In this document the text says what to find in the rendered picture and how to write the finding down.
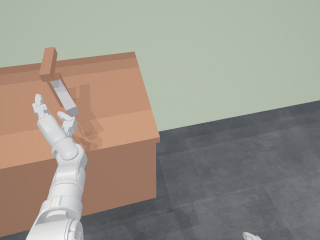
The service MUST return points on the robot left forearm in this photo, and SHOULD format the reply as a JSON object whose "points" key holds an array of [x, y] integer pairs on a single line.
{"points": [[67, 187]]}

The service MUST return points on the tap lever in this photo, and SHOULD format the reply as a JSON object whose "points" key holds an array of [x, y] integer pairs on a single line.
{"points": [[65, 98]]}

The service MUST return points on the robot left upper arm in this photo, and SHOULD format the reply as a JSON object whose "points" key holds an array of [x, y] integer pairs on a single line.
{"points": [[65, 229]]}

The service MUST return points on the counter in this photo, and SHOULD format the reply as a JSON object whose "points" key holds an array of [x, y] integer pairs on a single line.
{"points": [[115, 126]]}

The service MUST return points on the left robot hand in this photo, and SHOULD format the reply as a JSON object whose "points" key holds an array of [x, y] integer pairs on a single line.
{"points": [[48, 125]]}

